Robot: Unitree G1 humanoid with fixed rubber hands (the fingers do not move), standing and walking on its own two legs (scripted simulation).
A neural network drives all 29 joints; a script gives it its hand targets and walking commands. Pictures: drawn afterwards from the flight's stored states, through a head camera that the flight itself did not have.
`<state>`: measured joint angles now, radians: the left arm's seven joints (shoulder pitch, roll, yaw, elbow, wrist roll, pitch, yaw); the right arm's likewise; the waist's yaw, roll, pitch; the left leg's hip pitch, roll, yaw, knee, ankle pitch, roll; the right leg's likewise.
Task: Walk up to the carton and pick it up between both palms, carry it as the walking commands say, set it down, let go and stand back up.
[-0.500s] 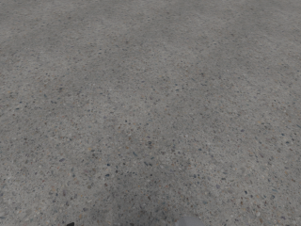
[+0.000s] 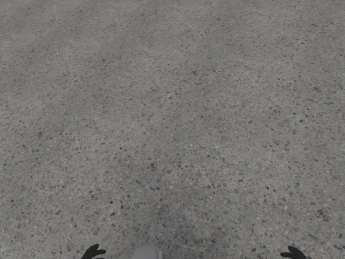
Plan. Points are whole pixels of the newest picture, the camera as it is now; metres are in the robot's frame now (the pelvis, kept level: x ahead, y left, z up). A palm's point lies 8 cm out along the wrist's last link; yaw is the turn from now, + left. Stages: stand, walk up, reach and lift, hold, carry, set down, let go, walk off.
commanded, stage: walk up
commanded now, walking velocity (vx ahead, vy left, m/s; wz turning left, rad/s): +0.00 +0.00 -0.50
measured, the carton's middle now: out of the picture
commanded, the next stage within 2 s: none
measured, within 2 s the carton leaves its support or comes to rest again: neither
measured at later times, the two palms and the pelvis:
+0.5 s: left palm out of the picture +0.10 +0.30 -0.13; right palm out of the picture +0.01 -0.22 -0.10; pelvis -0.03 +0.05 +0.00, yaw -15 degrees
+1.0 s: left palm out of the picture +0.14 +0.19 -0.10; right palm out of the picture -0.10 -0.29 -0.11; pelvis -0.04 -0.02 +0.01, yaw -31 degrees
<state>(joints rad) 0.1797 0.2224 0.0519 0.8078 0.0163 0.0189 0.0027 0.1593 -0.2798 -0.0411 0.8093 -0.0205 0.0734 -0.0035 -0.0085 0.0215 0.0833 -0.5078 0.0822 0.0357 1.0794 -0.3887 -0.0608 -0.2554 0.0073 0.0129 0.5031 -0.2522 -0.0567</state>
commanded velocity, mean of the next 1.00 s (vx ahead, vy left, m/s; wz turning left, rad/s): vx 0.12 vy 0.01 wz -0.50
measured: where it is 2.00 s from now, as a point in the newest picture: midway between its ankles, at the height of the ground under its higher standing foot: (253, 217)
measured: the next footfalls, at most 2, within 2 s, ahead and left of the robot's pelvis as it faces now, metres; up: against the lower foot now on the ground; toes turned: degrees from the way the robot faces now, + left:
left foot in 0.32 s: +0.03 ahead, +0.14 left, +0.00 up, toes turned -5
right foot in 0.78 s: -0.09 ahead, -0.10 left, +0.00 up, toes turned -27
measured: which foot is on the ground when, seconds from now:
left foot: up 0.00-0.30, down 0.32-0.78, up 0.80-1.00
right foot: down 0.00-0.32, up 0.34-0.76, down 0.78-1.00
